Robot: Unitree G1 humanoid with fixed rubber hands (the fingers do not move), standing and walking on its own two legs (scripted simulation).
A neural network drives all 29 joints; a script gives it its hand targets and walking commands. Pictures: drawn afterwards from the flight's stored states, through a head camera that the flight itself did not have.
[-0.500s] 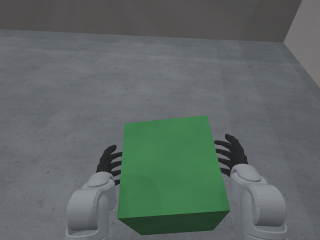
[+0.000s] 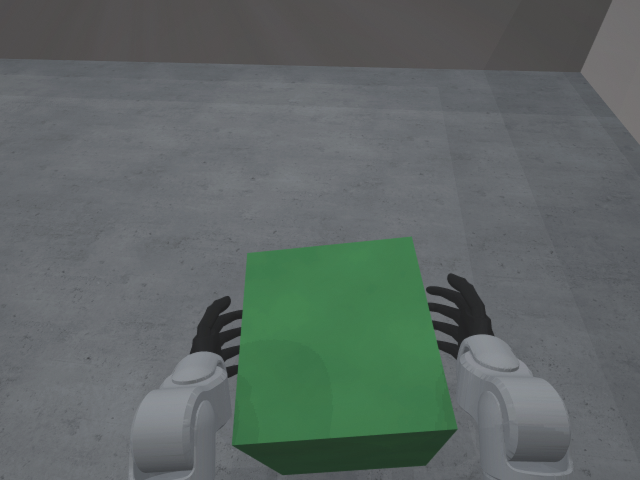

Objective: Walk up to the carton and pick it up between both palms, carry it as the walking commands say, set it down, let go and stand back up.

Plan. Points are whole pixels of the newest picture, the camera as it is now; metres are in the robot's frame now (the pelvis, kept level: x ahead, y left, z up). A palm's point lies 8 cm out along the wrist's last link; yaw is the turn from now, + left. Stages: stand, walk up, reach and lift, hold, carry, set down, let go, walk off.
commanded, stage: carry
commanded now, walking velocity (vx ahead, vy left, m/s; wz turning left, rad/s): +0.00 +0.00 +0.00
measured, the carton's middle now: (341, 365) +0.28 -0.01 +0.00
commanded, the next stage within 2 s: none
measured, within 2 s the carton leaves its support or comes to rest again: neither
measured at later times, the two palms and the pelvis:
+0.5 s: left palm (209, 332) +0.28 +0.14 +0.09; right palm (456, 303) +0.30 -0.14 +0.10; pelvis +0.03 +0.00 +0.00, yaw +1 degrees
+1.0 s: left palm (206, 361) +0.24 +0.14 +0.10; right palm (473, 331) +0.26 -0.15 +0.11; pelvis -0.01 -0.01 +0.00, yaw +1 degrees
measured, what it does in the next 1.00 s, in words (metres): stands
